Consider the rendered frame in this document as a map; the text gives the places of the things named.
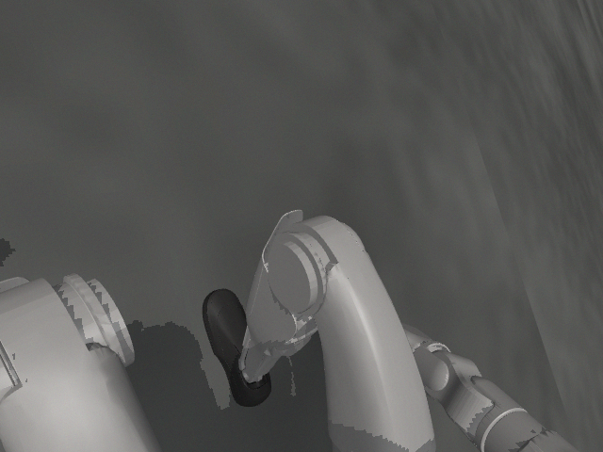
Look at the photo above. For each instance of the right robot arm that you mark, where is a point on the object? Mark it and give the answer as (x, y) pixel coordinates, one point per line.
(487, 416)

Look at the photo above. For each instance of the right robot hand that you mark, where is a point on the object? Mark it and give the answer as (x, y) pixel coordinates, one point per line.
(415, 337)

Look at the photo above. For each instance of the right robot foot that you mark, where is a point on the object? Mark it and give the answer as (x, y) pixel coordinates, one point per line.
(225, 325)

